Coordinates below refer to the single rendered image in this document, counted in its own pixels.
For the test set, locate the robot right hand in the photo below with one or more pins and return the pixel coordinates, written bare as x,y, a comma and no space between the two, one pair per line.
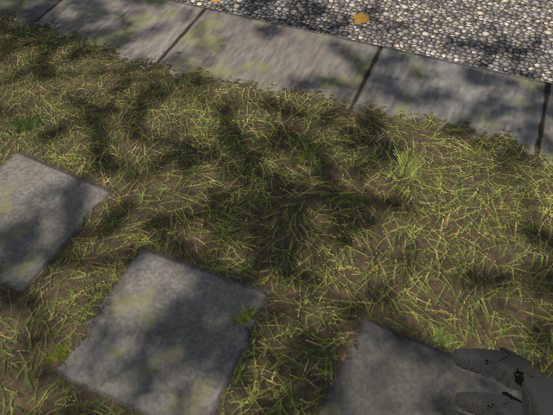
513,371

